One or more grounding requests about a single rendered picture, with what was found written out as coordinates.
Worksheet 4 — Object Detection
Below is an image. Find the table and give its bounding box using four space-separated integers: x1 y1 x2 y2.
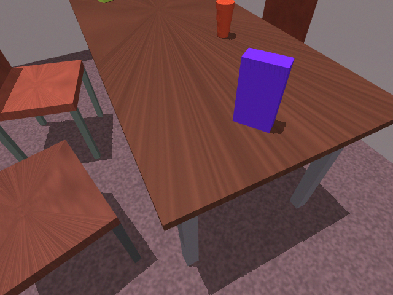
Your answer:
69 0 393 266

